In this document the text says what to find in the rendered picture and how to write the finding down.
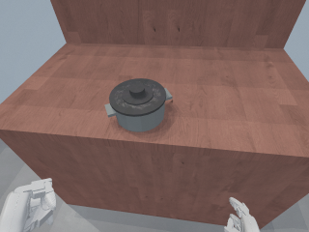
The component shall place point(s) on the table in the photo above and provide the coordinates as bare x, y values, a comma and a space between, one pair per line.
237, 124

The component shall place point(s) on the lid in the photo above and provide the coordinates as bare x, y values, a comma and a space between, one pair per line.
124, 103

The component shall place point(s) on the robot right hand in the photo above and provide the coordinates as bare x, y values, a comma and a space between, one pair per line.
246, 223

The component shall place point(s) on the robot left hand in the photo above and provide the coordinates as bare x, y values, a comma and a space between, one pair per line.
19, 206

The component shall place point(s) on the pot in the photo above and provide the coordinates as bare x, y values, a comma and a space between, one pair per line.
139, 123

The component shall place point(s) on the knob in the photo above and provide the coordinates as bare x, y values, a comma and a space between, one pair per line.
137, 89

